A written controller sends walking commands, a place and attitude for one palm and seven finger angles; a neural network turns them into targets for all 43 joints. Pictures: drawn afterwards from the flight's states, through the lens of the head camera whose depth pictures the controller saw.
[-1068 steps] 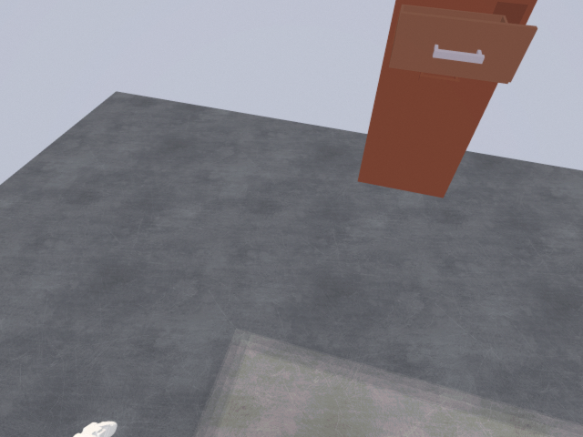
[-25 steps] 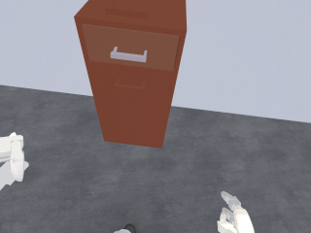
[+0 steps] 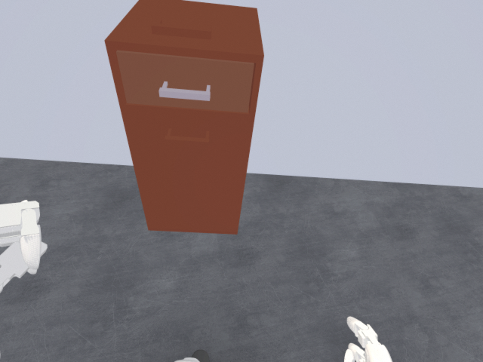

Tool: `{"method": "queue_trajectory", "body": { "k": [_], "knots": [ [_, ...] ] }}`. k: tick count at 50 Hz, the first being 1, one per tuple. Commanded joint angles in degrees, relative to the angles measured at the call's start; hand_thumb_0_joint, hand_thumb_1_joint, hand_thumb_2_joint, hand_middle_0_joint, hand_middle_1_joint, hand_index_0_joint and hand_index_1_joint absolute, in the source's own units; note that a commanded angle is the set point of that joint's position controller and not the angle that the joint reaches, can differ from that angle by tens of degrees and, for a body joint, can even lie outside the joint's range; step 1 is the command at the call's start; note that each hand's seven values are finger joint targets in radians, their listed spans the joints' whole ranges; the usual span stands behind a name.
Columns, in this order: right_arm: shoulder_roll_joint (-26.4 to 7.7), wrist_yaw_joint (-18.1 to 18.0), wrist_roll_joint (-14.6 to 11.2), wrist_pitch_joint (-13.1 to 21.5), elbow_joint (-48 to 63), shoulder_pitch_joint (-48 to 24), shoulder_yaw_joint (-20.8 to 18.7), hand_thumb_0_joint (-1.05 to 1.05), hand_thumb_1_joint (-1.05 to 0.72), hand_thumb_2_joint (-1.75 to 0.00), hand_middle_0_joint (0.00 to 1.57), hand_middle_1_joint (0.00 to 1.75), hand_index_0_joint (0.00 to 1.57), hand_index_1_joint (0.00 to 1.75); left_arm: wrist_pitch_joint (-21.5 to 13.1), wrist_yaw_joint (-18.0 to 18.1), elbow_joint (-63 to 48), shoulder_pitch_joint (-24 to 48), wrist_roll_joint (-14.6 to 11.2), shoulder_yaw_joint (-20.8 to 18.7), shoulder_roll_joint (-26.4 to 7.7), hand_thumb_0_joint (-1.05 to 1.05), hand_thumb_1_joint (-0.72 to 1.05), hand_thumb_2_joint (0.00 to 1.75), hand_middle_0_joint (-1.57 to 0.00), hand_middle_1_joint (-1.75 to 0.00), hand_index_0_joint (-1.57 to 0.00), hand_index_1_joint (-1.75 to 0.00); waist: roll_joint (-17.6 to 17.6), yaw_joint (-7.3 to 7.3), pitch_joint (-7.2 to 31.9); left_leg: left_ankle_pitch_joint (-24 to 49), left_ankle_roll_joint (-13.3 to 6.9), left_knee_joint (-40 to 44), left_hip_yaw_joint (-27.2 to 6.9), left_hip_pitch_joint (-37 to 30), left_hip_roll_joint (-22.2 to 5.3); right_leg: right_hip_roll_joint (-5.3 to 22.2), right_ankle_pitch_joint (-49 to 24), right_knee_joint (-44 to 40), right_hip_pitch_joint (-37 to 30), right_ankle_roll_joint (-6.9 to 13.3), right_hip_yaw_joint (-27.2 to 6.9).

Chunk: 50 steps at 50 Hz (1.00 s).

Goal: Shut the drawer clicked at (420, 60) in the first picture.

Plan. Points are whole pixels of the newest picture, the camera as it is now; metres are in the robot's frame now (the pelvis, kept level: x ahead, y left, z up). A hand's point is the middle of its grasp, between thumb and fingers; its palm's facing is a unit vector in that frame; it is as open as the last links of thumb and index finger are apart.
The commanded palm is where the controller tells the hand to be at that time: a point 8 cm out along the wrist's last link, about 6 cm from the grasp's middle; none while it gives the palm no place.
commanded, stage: stop stepping back and stand still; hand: left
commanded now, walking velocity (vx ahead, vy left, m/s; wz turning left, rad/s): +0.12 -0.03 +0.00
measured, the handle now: (186, 90) +0.83 +0.18 +0.03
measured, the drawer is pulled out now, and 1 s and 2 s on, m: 0.00 0.00 0.00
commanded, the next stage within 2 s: let the arm hang, fingers relaxed in 0.70 s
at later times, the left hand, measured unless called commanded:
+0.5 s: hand (19, 283) +0.16 +0.24 +0.18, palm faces +0.36 -0.79 -0.49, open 3.2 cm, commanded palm +0.10 +0.29 +0.19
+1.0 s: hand out of the picture +0.12 +0.24 -0.09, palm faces +0.07 -0.93 -0.35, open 3.0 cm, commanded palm none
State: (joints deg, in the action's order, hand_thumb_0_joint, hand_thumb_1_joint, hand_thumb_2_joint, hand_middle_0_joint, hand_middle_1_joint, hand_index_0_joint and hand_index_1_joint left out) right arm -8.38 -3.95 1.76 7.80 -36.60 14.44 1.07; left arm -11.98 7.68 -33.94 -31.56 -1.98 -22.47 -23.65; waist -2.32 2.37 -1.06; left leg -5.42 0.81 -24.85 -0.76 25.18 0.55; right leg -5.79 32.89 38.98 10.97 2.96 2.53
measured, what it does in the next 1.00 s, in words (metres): steps on the spot: right foot, then left foot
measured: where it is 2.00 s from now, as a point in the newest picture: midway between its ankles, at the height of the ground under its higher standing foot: outside the picture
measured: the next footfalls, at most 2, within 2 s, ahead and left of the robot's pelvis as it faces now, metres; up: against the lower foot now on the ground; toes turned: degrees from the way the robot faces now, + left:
right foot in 0.02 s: +0.04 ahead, -0.07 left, +0.00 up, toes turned -2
left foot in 0.22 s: +0.03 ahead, +0.13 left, +0.00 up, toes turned +3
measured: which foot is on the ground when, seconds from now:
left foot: down 0.00-0.00, up 0.02-0.20, down 0.22-1.00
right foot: up 0.00-0.00, down 0.02-1.00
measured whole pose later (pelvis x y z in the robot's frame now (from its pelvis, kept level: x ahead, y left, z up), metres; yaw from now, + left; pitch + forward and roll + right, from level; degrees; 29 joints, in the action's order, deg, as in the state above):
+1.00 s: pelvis -0.03 +0.01 +0.00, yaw +3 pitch -1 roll +1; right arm -15.4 0.1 1.6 -0.2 -46.2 8.8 -0.5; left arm 2.4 0.7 32.3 -13.2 2.3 -3.1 -14.8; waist 2.1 1.2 -0.2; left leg -16.0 -0.3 -35.4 0.7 18.0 0.6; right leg 0.3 16.8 36.3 18.4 3.2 5.8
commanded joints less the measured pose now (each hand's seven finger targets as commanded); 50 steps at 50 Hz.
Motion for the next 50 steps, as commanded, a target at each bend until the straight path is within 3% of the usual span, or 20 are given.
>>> {"method": "queue_trajectory", "body": {
  "k": [1,3,5,8,10,11,14,16,19,21,23,24,27,30,33,39,40,42,45,50],
  "knots": [
    [-9.2,0.7,0.0,-0.7,8.9,-8.1,-4.4,0.00,-0.90,-0.90,0.20,0.30,0.20,0.30,-2.0,0.1,-21.0,-5.3,-1.3,-8.5,-11.0,0.00,0.90,0.90,-1.40,-1.60,-1.40,-1.60,-8.5,-2.59,4.0,-12.3,2.3,-39.0,1.9,-2.3,3.6,24.6,8.7,-32.4,22.6,8.7,-24.3],
    [-7.2,-0.1,-0.4,-0.6,7.4,-6.5,-2.8,0.00,-0.90,-0.90,0.20,0.30,0.20,0.30,-1.3,1.0,-10.5,-0.1,-1.9,-8.7,-8.9,0.00,0.90,0.90,-1.40,-1.60,-1.40,-1.60,-6.0,-0.34,0.4,-12.9,0.9,-41.3,-2.3,4.0,-1.5,23.2,11.7,-32.0,21.2,8.7,-21.7],
    [-8.2,-1.1,-0.7,0.3,7.0,-6.0,-2.6,0.00,-0.90,-0.90,0.20,0.30,0.20,0.30,-0.9,1.6,-4.1,0.2,-0.9,-5.7,-6.1,0.00,0.90,0.90,-1.40,-1.60,-1.40,-1.60,-3.9,-0.35,-1.4,-13.1,-0.5,-27.1,-0.1,-1.2,-3.6,19.4,3.0,-28.2,18.3,5.6,-14.0],
    [-8.9,-2.3,-1.1,2.6,7.3,-6.4,-1.9,0.00,-0.90,-0.90,0.20,0.30,0.20,0.30,-1.4,2.3,-5.5,3.2,0.6,-3.2,-5.5,0.00,0.90,0.90,-1.40,-1.60,-1.40,-1.60,3.1,-1.62,0.5,-13.8,-2.7,0.4,3.6,-11.7,-2.9,15.6,-6.4,-19.1,10.4,3.1,-10.2],
    [-10.6,-2.2,-1.4,3.6,9.1,-5.8,-2.3,0.00,-0.90,-0.90,0.20,0.30,0.20,0.30,-2.6,2.3,-11.5,5.3,0.9,-1.2,-5.1,0.00,0.90,0.90,-1.40,-1.60,-1.40,-1.60,12.9,-2.03,4.3,-4.5,-5.6,4.9,-6.5,-19.6,-10.6,8.8,-16.8,-6.2,11.0,-1.3,-4.7],
    [-11.2,-1.8,-1.9,3.6,10.0,-5.9,-2.6,0.00,-0.90,-0.90,0.20,0.30,0.20,0.30,-2.9,2.3,-14.1,6.3,0.8,-2.1,-6.7,0.00,0.90,0.90,-1.40,-1.60,-1.40,-1.60,11.9,-2.24,6.9,6.8,-6.8,2.5,-10.5,-22.4,-14.2,6.8,-21.3,-1.0,12.3,-3.1,-1.7],
    [-9.2,-0.7,-0.3,4.7,8.3,-6.0,-2.2,0.00,-0.90,-0.90,0.20,0.30,0.20,0.30,-2.9,1.5,-15.0,4.1,0.4,-3.0,-7.3,0.00,0.90,0.90,-1.40,-1.60,-1.40,-1.60,11.4,-1.29,3.8,4.8,-9.1,9.6,-18.0,-18.1,-18.6,6.8,-6.0,6.3,15.3,-3.4,-1.6],
    [-9.7,0.3,-1.0,4.8,8.5,-5.9,-2.3,0.00,-0.90,-0.90,0.20,0.30,0.20,0.30,-2.5,1.7,-14.8,-0.8,0.6,-3.3,-6.6,0.00,0.90,0.90,-1.40,-1.60,-1.40,-1.60,11.8,-1.81,4.1,8.9,-7.6,6.1,-10.4,-16.3,-15.9,6.8,-10.1,-1.2,10.2,-3.2,-0.3],
    [-10.2,0.5,-1.3,3.6,9.5,-7.2,-2.5,0.00,-0.90,-0.90,0.20,0.30,0.20,0.30,-2.3,1.9,-12.6,-4.8,0.3,-5.2,-7.5,0.00,0.90,0.90,-1.40,-1.60,-1.40,-1.60,12.5,-2.07,3.6,-7.4,-4.7,4.1,-3.3,-4.5,-11.2,6.1,-16.5,-11.3,-2.9,-2.6,0.4],
    [-9.6,0.2,-1.0,2.5,9.9,-7.6,-2.8,0.00,-0.90,-0.90,0.20,0.30,0.20,0.30,-2.6,2.0,-10.2,-3.9,-0.1,-7.0,-8.7,0.00,0.90,0.90,-1.40,-1.60,-1.40,-1.60,4.9,-1.85,1.7,-20.0,-2.9,-0.8,-0.1,-0.1,-5.9,9.8,-11.6,-17.4,-1.8,-0.2,-8.6],
    [-8.8,0.1,-1.6,1.5,9.5,-6.4,-3.5,0.00,-0.90,-0.90,0.20,0.30,0.20,0.30,-2.0,2.0,-8.2,-5.4,-0.7,-7.0,-8.4,0.00,0.90,0.90,-1.40,-1.60,-1.40,-1.60,-5.7,-1.80,2.3,-18.1,-1.4,-17.9,2.6,-0.3,-1.4,19.8,0.3,-27.7,3.3,5.0,-24.5],
    [-8.5,0.2,-1.5,1.0,9.3,-6.2,-3.3,0.00,-0.90,-0.90,0.20,0.30,0.20,0.30,-2.3,2.2,-8.1,-5.2,-0.7,-7.1,-8.3,0.00,0.90,0.90,-1.40,-1.60,-1.40,-1.60,-5.1,-1.79,2.8,-17.6,-1.3,-23.1,1.7,1.8,-1.6,22.0,-6.3,-27.6,1.1,6.8,-25.1],
    [-8.0,-0.1,-1.7,0.8,9.3,-7.0,-2.4,0.00,-0.90,-0.90,0.20,0.30,0.20,0.30,-3.0,2.3,-7.8,-3.9,-0.3,-5.7,-6.5,0.00,0.90,0.90,-1.40,-1.60,-1.40,-1.60,-2.3,-1.29,5.2,-15.9,-1.8,-12.9,0.8,-3.5,-3.3,19.9,-26.4,-20.1,-1.0,5.5,-13.7],
    [-9.7,-0.9,-1.5,1.5,9.3,-7.6,-2.9,0.00,-0.90,-0.90,0.20,0.30,0.20,0.30,-3.8,2.4,-9.3,-5.6,-0.5,-4.9,-6.4,0.00,0.90,0.90,-1.40,-1.60,-1.40,-1.60,3.5,-2.09,6.0,-2.0,-2.9,3.2,-1.2,-14.6,-5.5,12.6,-22.8,-15.4,1.7,-0.8,-6.8],
    [-10.1,-1.3,-1.6,1.7,9.5,-8.9,-2.8,0.00,-0.90,-0.90,0.20,0.30,0.20,0.30,-3.8,2.0,-9.6,-4.2,0.0,-4.4,-6.8,0.00,0.90,0.90,-1.40,-1.60,-1.40,-1.60,9.0,-2.13,2.7,0.1,-3.9,3.8,-4.6,-11.6,-7.6,9.7,-23.5,-14.7,2.8,-2.5,-5.6],
    [-10.0,-0.9,-1.7,2.0,9.5,-7.4,-3.4,0.00,-0.90,-0.90,0.20,0.30,0.20,0.30,-4.3,2.0,-8.7,-6.1,-0.2,-5.1,-7.0,0.00,0.90,0.90,-1.40,-1.60,-1.40,-1.60,3.4,-2.25,7.2,2.3,-2.4,-0.1,-1.4,-12.5,-5.0,11.3,-31.3,-16.9,-2.5,-1.7,-7.2],
    [-20.9,4.8,-1.8,2.8,-4.2,-9.3,-6.7,0.00,-0.90,-0.90,0.20,0.30,0.20,0.30,4.9,-6.8,39.4,3.8,5.5,16.4,-1.7,0.00,0.90,0.90,-1.40,-1.60,-1.40,-1.60,3.8,0.32,4.0,10.9,-2.5,-11.7,-1.7,-9.0,-6.4,16.3,-46.2,-8.2,5.0,-0.1,-4.4],
    [-14.3,4.5,-1.9,-2.4,-3.4,-1.4,-6.0,0.00,-0.90,-0.90,0.20,0.30,0.20,0.30,10.0,-7.7,42.1,6.0,4.5,16.0,2.4,0.00,0.90,0.90,-1.32,-1.51,-1.32,-1.51,-2.3,-0.28,9.2,6.8,-2.1,-10.9,-2.3,-10.3,-5.8,15.2,-42.0,-8.6,3.4,1.5,-5.8],
    [-13.9,4.1,-0.8,-5.5,-2.7,-2.2,-4.4,0.00,-0.90,-0.90,0.20,0.30,0.20,0.30,11.0,-7.7,51.2,12.2,4.1,17.2,1.9,0.00,0.90,0.90,-1.20,-1.38,-1.20,-1.38,-10.8,-1.12,5.7,-0.7,-3.3,-10.3,-3.4,-9.1,-4.0,15.5,-31.1,-11.8,6.4,2.4,-6.3],
    [-11.2,3.9,0.3,-7.9,-8.0,-4.9,-2.1,0.00,-0.90,-0.90,0.20,0.30,0.20,0.30,12.9,-7.1,70.0,18.3,3.4,19.6,3.2,0.00,0.90,0.90,-1.00,-1.17,-1.00,-1.17,4.6,-2.38,-1.7,-4.6,-3.7,0.4,-6.5,-4.6,-5.8,11.6,-15.9,-15.0,5.0,0.4,-6.0]
  ]
}}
